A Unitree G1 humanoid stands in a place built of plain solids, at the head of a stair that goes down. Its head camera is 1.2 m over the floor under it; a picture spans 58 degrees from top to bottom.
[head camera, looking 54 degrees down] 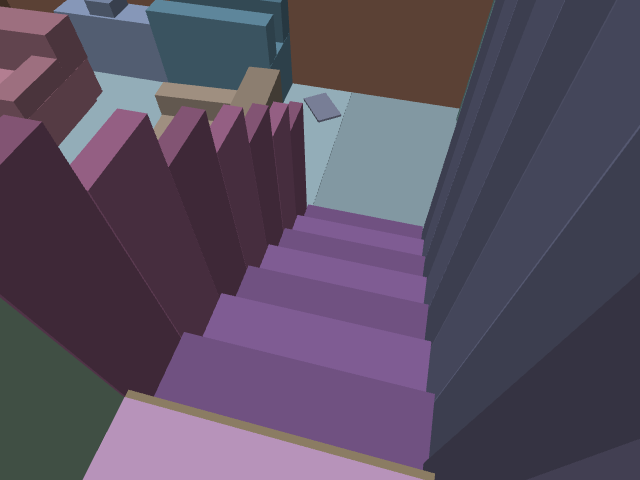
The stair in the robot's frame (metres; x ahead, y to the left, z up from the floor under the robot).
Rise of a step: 0.18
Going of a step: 0.25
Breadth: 0.85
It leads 14 degrees to the right of straight ahead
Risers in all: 8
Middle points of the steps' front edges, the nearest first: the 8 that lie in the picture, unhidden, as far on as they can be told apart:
0.26 0.11 0.00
0.51 0.05 -0.17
0.76 -0.01 -0.35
1.00 -0.07 -0.53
1.25 -0.14 -0.70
1.50 -0.20 -0.88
1.75 -0.26 -1.06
1.99 -0.32 -1.23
